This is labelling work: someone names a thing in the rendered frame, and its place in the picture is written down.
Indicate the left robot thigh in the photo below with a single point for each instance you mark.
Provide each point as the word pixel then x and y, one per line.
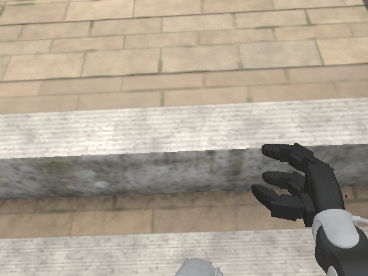
pixel 198 267

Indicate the right robot forearm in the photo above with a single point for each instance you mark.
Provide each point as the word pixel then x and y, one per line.
pixel 341 247

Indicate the right robot hand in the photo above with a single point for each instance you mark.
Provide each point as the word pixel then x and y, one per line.
pixel 313 193

